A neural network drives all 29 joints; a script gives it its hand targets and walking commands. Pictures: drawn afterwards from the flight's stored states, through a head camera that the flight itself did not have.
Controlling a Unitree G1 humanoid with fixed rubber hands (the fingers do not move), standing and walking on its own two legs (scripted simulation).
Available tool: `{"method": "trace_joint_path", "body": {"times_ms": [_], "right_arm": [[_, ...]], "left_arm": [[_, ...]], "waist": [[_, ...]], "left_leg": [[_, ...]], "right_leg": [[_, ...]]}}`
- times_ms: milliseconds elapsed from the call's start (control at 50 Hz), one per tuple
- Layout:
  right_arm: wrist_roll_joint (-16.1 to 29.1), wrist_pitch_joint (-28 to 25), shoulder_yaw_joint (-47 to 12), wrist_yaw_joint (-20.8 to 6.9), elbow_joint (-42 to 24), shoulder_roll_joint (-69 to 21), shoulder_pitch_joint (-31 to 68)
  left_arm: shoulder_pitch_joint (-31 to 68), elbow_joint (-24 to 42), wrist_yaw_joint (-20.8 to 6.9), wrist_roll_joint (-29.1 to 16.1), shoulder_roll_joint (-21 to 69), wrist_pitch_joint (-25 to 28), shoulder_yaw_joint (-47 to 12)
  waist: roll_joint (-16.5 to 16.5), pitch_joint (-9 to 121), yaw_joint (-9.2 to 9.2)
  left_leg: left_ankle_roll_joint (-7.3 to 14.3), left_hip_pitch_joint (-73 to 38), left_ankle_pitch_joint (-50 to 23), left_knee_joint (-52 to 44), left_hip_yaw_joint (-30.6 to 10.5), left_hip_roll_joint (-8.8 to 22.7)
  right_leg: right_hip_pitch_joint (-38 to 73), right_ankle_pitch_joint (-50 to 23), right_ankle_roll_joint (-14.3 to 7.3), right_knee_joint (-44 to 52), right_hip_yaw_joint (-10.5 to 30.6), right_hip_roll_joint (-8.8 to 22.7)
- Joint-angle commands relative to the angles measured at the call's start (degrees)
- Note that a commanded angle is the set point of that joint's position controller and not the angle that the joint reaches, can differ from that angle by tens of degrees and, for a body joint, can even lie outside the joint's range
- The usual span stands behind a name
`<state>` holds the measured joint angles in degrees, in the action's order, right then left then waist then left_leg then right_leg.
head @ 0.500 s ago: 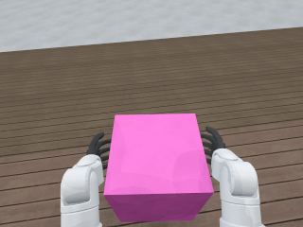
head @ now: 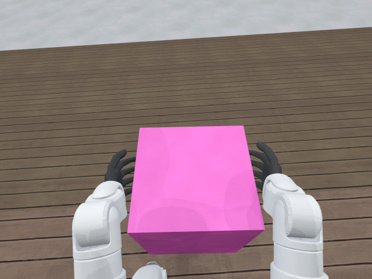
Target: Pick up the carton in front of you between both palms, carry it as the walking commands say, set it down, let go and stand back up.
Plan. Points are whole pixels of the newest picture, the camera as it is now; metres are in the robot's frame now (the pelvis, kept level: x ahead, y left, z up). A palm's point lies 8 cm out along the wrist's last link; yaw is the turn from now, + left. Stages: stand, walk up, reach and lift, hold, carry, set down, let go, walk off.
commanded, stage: carry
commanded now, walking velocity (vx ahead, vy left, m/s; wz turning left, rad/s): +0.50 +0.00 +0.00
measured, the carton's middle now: (192, 196) +0.28 +0.01 +0.01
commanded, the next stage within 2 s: none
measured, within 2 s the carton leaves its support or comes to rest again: neither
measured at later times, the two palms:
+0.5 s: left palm (140, 76) +0.63 +0.16 +0.08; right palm (241, 73) +0.62 -0.14 +0.09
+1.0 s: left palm (162, 18) +1.03 +0.12 +0.09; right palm (235, 15) +1.03 -0.18 +0.08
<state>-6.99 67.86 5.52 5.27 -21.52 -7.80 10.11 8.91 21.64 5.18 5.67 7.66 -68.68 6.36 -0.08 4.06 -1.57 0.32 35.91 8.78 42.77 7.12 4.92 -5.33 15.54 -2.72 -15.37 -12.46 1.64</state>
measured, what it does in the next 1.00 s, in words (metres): walks ahead: left foot, then right foot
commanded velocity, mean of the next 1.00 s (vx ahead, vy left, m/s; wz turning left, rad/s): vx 0.50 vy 0.00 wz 0.00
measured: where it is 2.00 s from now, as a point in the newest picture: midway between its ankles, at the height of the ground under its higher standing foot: (194, 125)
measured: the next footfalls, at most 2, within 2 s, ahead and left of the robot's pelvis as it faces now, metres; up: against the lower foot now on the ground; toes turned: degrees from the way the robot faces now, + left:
left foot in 0.16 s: +0.30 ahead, +0.11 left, +0.00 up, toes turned +10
right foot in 0.64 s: +0.61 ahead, -0.09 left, +0.00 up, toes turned -10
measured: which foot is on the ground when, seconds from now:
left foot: up 0.00-0.14, down 0.16-0.66, up 0.68-1.00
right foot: down 0.00-0.18, up 0.20-0.62, down 0.64-1.00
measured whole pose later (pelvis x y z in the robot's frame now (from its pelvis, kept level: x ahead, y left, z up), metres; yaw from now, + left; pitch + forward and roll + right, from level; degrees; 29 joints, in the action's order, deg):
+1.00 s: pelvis +0.65 -0.03 -0.01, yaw -3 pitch +6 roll +0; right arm -4.5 68.5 15.2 7.6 1.2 -1.3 41.8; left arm 40.7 -1.8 8.5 2.9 2.5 -68.4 14.6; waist 1.3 -4.9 -3.0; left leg 2.7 38.4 4.3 42.5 2.4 2.5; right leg -14.6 16.7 -6.2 -30.1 -9.5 -1.4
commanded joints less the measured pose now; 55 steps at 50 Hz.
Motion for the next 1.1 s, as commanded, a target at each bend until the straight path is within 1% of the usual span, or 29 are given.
{"method": "trace_joint_path", "body": {"times_ms": [0, 40, 80, 100, 120, 140, 160, 180, 200, 240, 280, 320, 420, 520, 560, 600, 620, 640, 660, 680, 700, 720, 760, 860, 920, 1000, 1040, 1060, 1080], "right_arm": [[21.3, 0.9, -40.5, -13.2, -0.5, -52.2, 20.1], [22.0, 1.6, -40.6, -13.7, -0.6, -51.4, 20.9], [22.9, 2.1, -40.6, -14.2, -0.6, -50.8, 22.0], [23.1, 2.2, -40.4, -14.3, -0.2, -50.8, 22.1], [23.1, 2.2, -40.0, -14.5, 0.4, -50.7, 21.6], [23.0, 2.3, -39.6, -14.8, 0.6, -50.8, 21.6], [22.2, 1.8, -39.1, -15.0, 2.6, -50.4, 21.5], [23.1, 1.4, -39.4, -15.2, 3.0, -52.3, 20.8], [24.0, 1.1, -40.0, -15.3, 1.5, -53.2, 23.0], [25.4, 0.1, -41.5, -15.5, 0.6, -55.7, 26.1], [26.4, -0.8, -42.5, -15.8, -0.1, -55.9, 28.3], [26.8, -1.4, -42.9, -16.0, 0.4, -54.6, 28.7], [26.6, -2.3, -42.0, -15.7, 3.1, -48.0, 33.4], [26.3, -1.3, -38.5, -13.1, 10.0, -41.4, 45.4], [26.5, -0.5, -36.5, -12.2, 13.9, -40.9, 50.1], [26.6, 0.3, -34.7, -11.4, 17.7, -41.5, 55.0], [26.6, 0.6, -33.7, -11.1, 19.8, -41.8, 57.5], [27.4, 1.1, -33.2, -10.9, 21.6, -44.1, 59.6], [27.4, 1.1, -31.7, -10.6, 22.4, -44.9, 63.0], [27.3, 1.0, -30.8, -10.4, 23.7, -47.0, 65.7], [27.5, 0.7, -29.9, -10.2, 24.2, -49.0, 67.8], [27.4, 0.3, -28.6, -10.2, 24.5, -50.9, 69.9], [27.3, 0.0, -27.8, -9.7, 24.7, -54.1, 71.8], [25.3, -0.3, -26.7, -8.4, 25.2, -56.8, 69.4], [24.3, -0.3, -27.8, -8.1, 22.3, -57.2, 68.3], [24.0, 0.2, -30.6, -8.8, 17.2, -55.6, 67.2], [24.1, 0.5, -31.4, -9.9, 17.3, -54.4, 65.5], [23.8, 0.7, -31.4, -10.4, 18.6, -53.3, 64.1], [23.7, 1.0, -31.0, -11.0, 20.2, -52.3, 62.2]], "left_arm": [[24.3, 3.6, -15.9, -23.8, 50.3, -0.4, -41.0], [24.4, 3.1, -15.7, -23.2, 49.6, -0.9, -40.6], [25.0, 2.9, -15.6, -22.9, 49.3, -1.2, -40.5], [25.5, 3.0, -15.5, -22.9, 49.2, -1.3, -40.5], [25.9, 3.1, -15.4, -22.8, 49.0, -1.5, -40.6], [26.7, 3.3, -15.4, -22.6, 48.4, -1.5, -40.6], [28.2, 4.7, -15.3, -23.1, 49.1, -2.0, -41.4], [28.7, 4.5, -15.4, -22.8, 49.2, -1.7, -41.7], [29.4, 3.2, -15.3, -22.9, 50.9, -1.1, -42.1], [30.5, 2.6, -15.2, -23.1, 53.7, 0.3, -42.4], [30.5, 1.4, -14.6, -22.8, 54.7, 1.6, -42.8], [30.2, 0.1, -13.8, -22.1, 54.4, 2.7, -43.1], [36.5, -1.5, -12.1, -21.4, 49.2, 3.6, -43.4], [49.3, -6.7, -10.8, -23.4, 42.5, 2.0, -40.3], [53.6, -10.6, -10.4, -23.8, 41.0, 1.2, -37.5], [56.0, -15.7, -10.3, -24.2, 40.5, 0.8, -34.0], [58.0, -17.8, -10.3, -24.4, 40.6, 0.6, -32.5], [60.6, -19.5, -10.3, -24.4, 38.9, 0.5, -30.8], [62.6, -21.8, -10.5, -25.5, 41.4, 0.6, -30.4], [66.1, -21.7, -10.9, -27.2, 44.3, 0.9, -30.4], [70.0, -21.4, -11.3, -29.0, 48.2, 1.2, -31.0], [75.3, -20.1, -11.8, -30.3, 51.2, 1.8, -30.9], [80.4, -18.9, -12.0, -32.3, 55.5, 2.2, -31.0], [79.5, -17.9, -11.8, -31.3, 58.4, 1.5, -29.3], [76.8, -15.9, -11.8, -29.7, 58.1, 1.1, -29.7], [72.0, -13.7, -11.6, -27.7, 56.3, 1.0, -32.5], [69.5, -14.5, -11.6, -27.0, 55.3, 1.1, -34.3], [68.7, -15.6, -11.7, -26.9, 55.0, 1.0, -35.1], [68.2, -16.7, -11.8, -26.9, 54.3, 0.9, -35.5]], "waist": [[-7.9, 9.6, 0.18], [-8.6, 7.4, 0.24], [-9.4, 7.8, 0.55], [-8.9, 9.8, 1.23], [-6.9, 13.0, 2.22], [-2.7, 16.6, 3.66], [13.0, 22.4, 3.76], [16.5, 20.2, 3.48], [12.2, 19.5, 3.19], [2.1, 18.3, 2.98], [3.4, 18.5, 2.59], [5.8, 17.9, 2.57], [7.7, 13.1, 3.4], [8.3, 9.5, 4.36], [8.3, 9.5, 3.14], [5.0, 15.1, -0.7], [-0.3, 20.3, -2.97], [-14.2, 26.1, -2.8], [-20.2, 25.5, -3.91], [-16.5, 24.1, -2.83], [-8.8, 23.9, -2.82], [-4.0, 22.7, -2.33], [-4.5, 24.1, -1.37], [-5.6, 24.6, -2.25], [-7.0, 24.2, -2.94], [-6.6, 21.7, -4.0], [-6.2, 20.3, -2.99], [-4.3, 20.0, -1.96], [-2.7, 20.5, 0.57]], "left_leg": [[0.5, 1.5, -4.8, -8.3, 3.8, -1.8], [1.3, -1.7, -7.0, -12.1, 5.3, -2.5], [2.3, -9.1, -7.6, -14.2, 7.1, -3.8], [2.4, -16.6, -7.0, -16.2, 9.1, -5.8], [2.4, -27.7, -3.1, -16.7, 10.4, -7.3], [2.9, -39.2, 2.6, -17.5, 1.4, -0.4], [12.4, -52.4, 12.3, -23.0, -28.2, 16.6], [15.0, -52.9, 5.7, -30.8, -38.3, 19.6], [14.4, -51.3, -2.1, -28.7, -31.6, 18.6], [10.7, -43.7, -11.4, -26.5, -20.9, 15.8], [8.0, -39.3, -8.5, -28.0, -13.7, 13.2], [8.2, -38.3, -7.7, -29.0, -9.8, 11.9], [8.9, -39.2, -12.5, -28.4, -3.6, 8.9], [8.4, -37.4, -16.0, -26.0, -1.2, 8.2], [7.2, -37.7, -20.1, -22.2, -0.2, 8.5], [4.2, -35.1, -27.1, -6.3, 4.9, 4.7], [2.8, -27.7, -16.8, 7.5, 5.3, 2.7], [0.3, -11.2, 2.4, 24.5, 2.4, -4.2], [0.8, 1.4, 21.0, 33.9, -3.9, -9.3], [2.8, 5.3, 20.1, 39.4, -8.1, -6.0], [3.9, 6.1, 17.2, 39.1, -9.0, -4.2], [4.2, 5.8, 14.3, 35.0, -9.2, -2.6], [3.8, 2.8, 11.3, 28.7, -8.5, -1.7], [2.6, 7.5, 9.0, 14.8, -5.0, -2.6], [2.4, 6.5, -1.6, 4.1, -2.8, -3.6], [2.5, -1.7, -17.0, -13.7, -0.8, -5.3], [3.7, -8.8, -22.6, -18.9, -1.0, -5.2], [3.9, -13.7, -24.2, -21.6, 1.2, -6.9], [3.8, -22.7, -27.1, -24.7, 2.5, -7.3]], "right_leg": [[13.2, -29.6, -3.9, 2.5, 6.4, 12.1], [12.6, -32.3, -3.0, 2.0, 4.9, 11.8], [11.9, -40.1, -1.8, -2.5, 2.5, 11.6], [10.2, -43.2, -0.7, -8.8, 0.0, 10.5], [5.3, -41.2, 0.6, -18.0, -2.1, 8.5], [-4.0, -26.3, 1.7, -29.3, -1.0, 7.4], [-21.4, -10.8, 4.7, -48.2, 1.3, 0.8], [-31.9, 11.4, 4.1, -57.1, 6.9, -3.0], [-34.1, 11.1, 2.3, -61.9, 11.2, 0.7], [-32.9, 5.9, 0.8, -57.4, 12.8, 4.8], [-29.7, 2.0, 1.0, -51.0, 11.3, 5.0], [-30.1, 0.6, 1.7, -45.8, 9.4, 4.2], [-34.1, -6.5, 2.3, -30.9, 5.2, 3.2], [-28.8, -13.1, -0.7, -20.5, 2.8, 1.0], [-24.2, -12.3, -2.1, -18.3, 2.4, 0.3], [-8.0, -8.7, -2.2, -14.1, -1.8, -4.5], [4.2, -4.2, -2.0, -14.2, 4.9, 0.3], [16.8, 2.0, -9.5, -9.8, 33.9, 16.7], [21.1, 1.3, -13.2, -2.4, 46.2, 18.7], [20.0, -5.8, -13.2, -4.9, 40.9, 18.4], [17.8, -13.8, -12.0, -8.0, 35.8, 16.9], [14.1, -19.7, -10.3, -9.1, 30.6, 15.8], [11.4, -21.0, -8.4, -8.5, 25.3, 14.3], [16.0, -34.9, -9.5, -10.6, 19.2, 12.8], [17.7, -39.5, -8.3, -12.4, 14.7, 9.7], [16.7, -34.4, -6.9, -15.0, 10.4, 6.5], [13.9, -32.1, -6.1, -19.0, 9.2, 6.3], [13.1, -35.1, -4.7, -22.7, 7.1, 4.5], [9.4, -35.8, -2.9, -30.0, 4.8, 3.0]]}}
